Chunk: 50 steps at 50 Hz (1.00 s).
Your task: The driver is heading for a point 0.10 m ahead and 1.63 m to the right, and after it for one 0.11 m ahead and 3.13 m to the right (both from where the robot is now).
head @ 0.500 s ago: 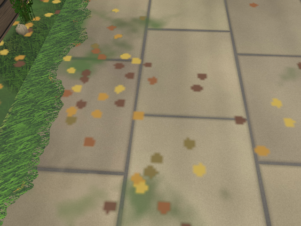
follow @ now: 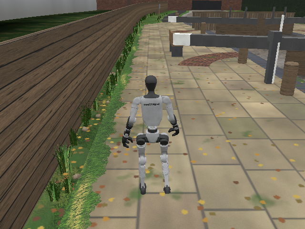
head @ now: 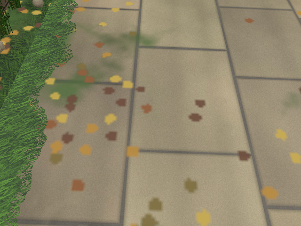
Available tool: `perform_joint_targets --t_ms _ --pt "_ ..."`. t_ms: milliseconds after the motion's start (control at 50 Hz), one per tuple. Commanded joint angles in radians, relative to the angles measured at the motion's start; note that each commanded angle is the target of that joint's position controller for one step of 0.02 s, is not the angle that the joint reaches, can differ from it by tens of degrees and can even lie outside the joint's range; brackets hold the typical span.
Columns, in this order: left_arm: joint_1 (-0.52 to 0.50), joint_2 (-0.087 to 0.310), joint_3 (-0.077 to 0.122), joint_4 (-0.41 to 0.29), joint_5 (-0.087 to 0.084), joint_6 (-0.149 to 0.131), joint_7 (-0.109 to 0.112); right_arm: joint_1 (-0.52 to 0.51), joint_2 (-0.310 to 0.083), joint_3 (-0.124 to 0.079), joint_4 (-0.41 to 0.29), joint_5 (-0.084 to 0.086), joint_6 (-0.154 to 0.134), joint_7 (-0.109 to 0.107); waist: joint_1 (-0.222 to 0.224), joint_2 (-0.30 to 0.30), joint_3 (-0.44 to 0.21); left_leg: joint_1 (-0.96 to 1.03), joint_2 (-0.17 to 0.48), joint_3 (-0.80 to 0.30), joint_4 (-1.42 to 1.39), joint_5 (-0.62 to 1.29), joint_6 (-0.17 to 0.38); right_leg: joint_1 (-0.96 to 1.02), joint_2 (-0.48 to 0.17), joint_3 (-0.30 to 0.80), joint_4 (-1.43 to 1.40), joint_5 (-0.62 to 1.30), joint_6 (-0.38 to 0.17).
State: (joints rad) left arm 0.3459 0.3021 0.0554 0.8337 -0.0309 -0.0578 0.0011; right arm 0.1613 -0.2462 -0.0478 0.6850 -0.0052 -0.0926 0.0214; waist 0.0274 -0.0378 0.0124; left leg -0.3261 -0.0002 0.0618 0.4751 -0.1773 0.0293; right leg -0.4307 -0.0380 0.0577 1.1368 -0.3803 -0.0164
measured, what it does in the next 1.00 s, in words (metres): walks ahead, turning right: right foot, then left foot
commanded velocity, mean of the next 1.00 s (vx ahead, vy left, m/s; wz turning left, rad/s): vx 0.50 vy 0.00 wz -0.55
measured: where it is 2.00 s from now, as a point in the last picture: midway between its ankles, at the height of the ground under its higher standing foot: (262, 152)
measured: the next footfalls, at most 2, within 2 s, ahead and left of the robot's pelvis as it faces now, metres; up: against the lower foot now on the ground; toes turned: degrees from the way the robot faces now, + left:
right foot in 0.40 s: +0.34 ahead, -0.18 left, +0.00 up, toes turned -17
left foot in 0.88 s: +0.67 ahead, -0.11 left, +0.00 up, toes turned -35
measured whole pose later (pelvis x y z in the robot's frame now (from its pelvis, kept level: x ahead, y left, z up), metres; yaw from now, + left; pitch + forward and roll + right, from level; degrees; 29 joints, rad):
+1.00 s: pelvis +0.53 -0.14 -0.01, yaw -35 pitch +2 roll +1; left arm 0.34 0.30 0.06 0.71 -0.03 -0.02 0.01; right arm 0.13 -0.27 -0.06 0.71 -0.01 -0.11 0.02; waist 0.02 -0.04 0.01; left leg -0.36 -0.03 0.03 0.51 -0.18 0.02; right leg -0.39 0.04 0.11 1.17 -0.43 -0.02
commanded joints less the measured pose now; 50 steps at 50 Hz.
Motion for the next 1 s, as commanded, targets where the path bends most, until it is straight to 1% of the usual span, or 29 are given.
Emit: perform_joint_targets --t_ms 20,100,200,260,300,340,360,380,400,420,440,460,480,500,520,580,640,700,760,800,840,860,880,900,920,940,960,980,1000 --pt "-0.007 0.057 0.023 -0.082 -0.001 0.007 -0.001 0.043 -0.093 -0.034 -0.010 -0.006 -0.021 -0.001 -0.024 0.165 -0.029 0.207 0.269 -0.256 -0.301 0.069 0.160 -0.233 -0.099 0.050 0.036 0.106 0.013" --pt "-0.078 0.033 0.022 -0.120 0.007 0.026 -0.004 0.058 -0.127 -0.050 0.033 -0.009 -0.032 -0.015 -0.019 0.099 0.009 0.204 0.272 -0.107 -0.334 0.237 0.167 -0.296 -0.101 0.062 -0.066 0.233 0.034" --pt "-0.230 0.009 0.007 -0.173 0.011 0.018 -0.036 0.097 -0.175 -0.063 0.069 -0.001 -0.017 -0.030 -0.071 0.079 0.049 0.243 0.259 0.037 -0.345 0.244 0.139 -0.263 -0.082 -0.013 -0.339 0.425 0.015" --pt "-0.315 0.013 0.004 -0.219 0.009 0.019 -0.052 0.139 -0.200 -0.071 0.095 0.013 -0.001 -0.032 -0.098 0.076 0.079 0.327 0.285 0.075 -0.323 0.252 0.123 -0.277 -0.073 -0.051 -0.433 0.387 -0.013" --pt "-0.342 0.026 0.008 -0.245 0.009 0.021 -0.062 0.151 -0.216 -0.077 0.108 0.024 0.013 -0.033 -0.095 0.085 0.082 0.389 0.301 0.098 -0.274 0.340 0.106 -0.267 -0.055 -0.084 -0.471 0.310 -0.041" --pt "-0.302 0.055 0.024 -0.255 0.012 0.026 -0.065 0.138 -0.248 -0.085 0.107 0.031 0.027 -0.037 -0.054 0.120 0.029 0.418 0.298 0.132 -0.146 0.663 0.084 -0.153 0.008 -0.146 -0.483 0.205 -0.080" --pt "-0.215 0.085 0.042 -0.239 0.010 0.029 -0.063 0.129 -0.260 -0.088 0.105 0.035 0.036 -0.040 0.000 0.130 -0.027 0.412 0.285 0.151 -0.011 0.816 0.070 -0.032 0.055 -0.176 -0.495 0.170 -0.106" --pt "-0.054 0.135 0.073 -0.197 0.008 0.031 -0.053 0.116 -0.252 -0.082 0.100 0.039 0.042 -0.043 0.089 0.111 -0.110 0.334 0.246 0.181 0.201 0.832 0.039 0.200 0.106 -0.186 -0.562 0.227 -0.143" --pt "0.105 0.227 0.109 -0.161 0.006 0.042 -0.031 0.136 -0.207 -0.063 0.082 0.014 0.035 -0.047 0.146 -0.004 -0.202 0.076 0.201 0.183 0.517 0.507 -0.012 0.514 -0.005 0.020 -0.585 0.252 -0.202" --pt "0.053 0.331 0.116 -0.175 0.000 0.031 -0.028 0.227 -0.060 -0.015 0.021 -0.019 0.005 -0.031 0.007 -0.251 -0.295 -0.364 -0.010 0.055 0.849 -0.406 -0.069 0.809 -0.250 0.607 -0.706 0.065 -0.393" --pt "0.086 0.239 0.090 -0.203 0.007 0.015 -0.034 0.107 -0.148 -0.027 0.014 0.020 -0.033 -0.018 0.096 -0.115 -0.381 -0.465 -0.005 -0.152 0.933 -0.412 -0.048 0.834 -0.295 0.763 -0.842 -0.029 -0.397" --pt "0.051 0.186 0.073 -0.192 0.016 0.001 -0.038 0.020 -0.188 -0.038 -0.015 0.053 -0.049 -0.012 0.097 -0.068 -0.233 -0.533 0.035 -0.147 0.907 -0.311 -0.024 0.736 -0.270 0.619 -0.854 0.057 -0.346" --pt "-0.008 0.159 0.064 -0.198 0.012 -0.004 -0.036 0.014 -0.172 -0.032 -0.011 0.038 -0.056 -0.019 0.050 0.008 -0.156 -0.490 0.079 -0.147 0.821 -0.224 -0.014 0.588 -0.227 0.500 -0.846 0.158 -0.312" --pt "-0.077 0.125 0.054 -0.211 0.014 -0.003 -0.033 0.021 -0.176 -0.037 0.002 0.010 -0.054 -0.027 0.007 0.027 -0.102 -0.418 0.108 -0.146 0.737 -0.177 -0.021 0.452 -0.186 0.401 -0.852 0.267 -0.287" --pt "-0.114 0.105 0.045 -0.230 0.027 -0.005 -0.028 0.044 -0.182 -0.043 0.007 0.002 -0.043 -0.026 -0.028 0.003 -0.089 -0.346 0.127 -0.155 0.696 -0.142 -0.026 0.363 -0.161 0.352 -0.872 0.343 -0.281" --pt "-0.114 0.119 0.049 -0.227 0.024 -0.012 -0.015 0.046 -0.150 -0.039 0.004 -0.011 -0.011 -0.026 -0.051 0.007 -0.064 -0.293 0.114 -0.128 0.584 -0.083 -0.068 0.242 -0.125 0.271 -0.910 0.475 -0.290" --pt "-0.067 0.144 0.056 -0.205 0.016 -0.009 0.003 -0.065 -0.116 -0.024 -0.028 -0.014 -0.005 -0.027 -0.018 -0.005 -0.025 -0.302 0.083 -0.117 0.373 0.095 -0.098 0.199 -0.079 0.207 -0.912 0.472 -0.256" --pt "-0.024 0.148 0.058 -0.186 0.010 0.000 0.012 -0.174 -0.097 -0.013 -0.052 -0.004 -0.013 -0.013 0.028 -0.036 -0.011 -0.231 0.032 -0.110 0.160 0.252 -0.097 0.180 -0.046 0.193 -0.893 0.369 -0.212" --pt "0.023 0.150 0.059 -0.163 0.003 0.006 0.014 -0.236 -0.118 -0.018 -0.075 0.010 -0.024 0.000 0.050 -0.048 -0.002 -0.200 0.009 -0.129 0.068 0.263 -0.084 0.227 -0.075 0.262 -0.849 0.312 -0.201" --pt "0.031 0.142 0.059 -0.157 0.003 0.013 0.019 -0.234 -0.142 -0.027 -0.079 0.012 -0.033 0.008 0.040 -0.060 -0.006 -0.182 0.001 -0.146 0.021 0.205 -0.064 0.289 -0.097 0.324 -0.793 0.296 -0.190" --pt "0.013 0.143 0.061 -0.159 0.006 0.021 0.021 -0.177 -0.162 -0.039 -0.068 0.014 -0.042 0.008 0.005 -0.094 -0.016 -0.105 -0.004 -0.138 -0.002 0.118 -0.034 0.314 -0.105 0.367 -0.733 0.336 -0.172" --pt "-0.004 0.124 0.055 -0.166 0.007 0.023 0.020 -0.093 -0.177 -0.051 -0.047 0.011 -0.047 0.002 -0.042 -0.095 -0.051 0.016 -0.009 -0.118 -0.045 0.125 -0.009 0.300 -0.070 0.356 -0.664 0.389 -0.149" --pt "-0.017 0.077 0.037 -0.181 0.015 0.020 0.016 0.030 -0.214 -0.066 -0.030 -0.005 -0.052 -0.005 -0.102 -0.059 -0.159 0.240 0.082 -0.187 -0.024 0.119 0.043 0.228 -0.017 0.304 -0.476 0.380 -0.115" --pt "0.068 0.016 0.018 -0.204 0.011 0.015 0.016 0.172 -0.296 -0.086 -0.016 -0.025 -0.048 -0.014 -0.109 0.137 -0.322 0.613 0.306 -0.504 -0.033 0.015 0.165 -0.055 0.107 0.173 -0.138 0.125 -0.041" --pt "0.134 0.040 0.011 -0.217 -0.007 0.008 0.018 0.214 -0.280 -0.086 0.014 -0.004 -0.034 -0.004 -0.085 0.376 -0.372 0.717 0.436 -0.862 -0.140 -0.246 0.251 -0.293 0.116 0.126 0.083 -0.222 -0.014" --pt "0.078 0.133 0.034 -0.199 -0.014 0.011 0.017 0.161 -0.191 -0.063 -0.006 0.010 -0.028 -0.006 -0.103 0.236 -0.228 0.602 0.406 -0.784 -0.177 -0.386 0.214 -0.370 0.052 0.145 0.172 -0.150 -0.004" --pt "-0.011 0.154 0.041 -0.212 -0.003 0.017 0.016 0.116 -0.155 -0.051 -0.013 0.007 -0.017 -0.011 -0.108 0.155 -0.123 0.474 0.364 -0.625 -0.186 -0.320 0.172 -0.370 0.017 0.101 0.183 -0.070 0.001" --pt "-0.055 0.141 0.042 -0.225 0.008 0.020 0.014 0.073 -0.137 -0.043 -0.010 0.000 -0.011 -0.013 -0.087 0.114 -0.050 0.349 0.320 -0.510 -0.212 -0.200 0.157 -0.342 -0.012 0.085 0.143 -0.011 0.005" --pt "-0.070 0.127 0.045 -0.230 0.012 0.024 0.010 0.048 -0.116 -0.035 -0.003 -0.005 -0.011 -0.015 -0.065 0.124 -0.015 0.272 0.284 -0.423 -0.237 -0.114 0.145 -0.309 -0.042 0.084 0.098 0.028 0.004"
Over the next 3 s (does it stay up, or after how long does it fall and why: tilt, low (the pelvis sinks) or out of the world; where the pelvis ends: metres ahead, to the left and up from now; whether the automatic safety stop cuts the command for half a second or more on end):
stays up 1.12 -1.11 -0.01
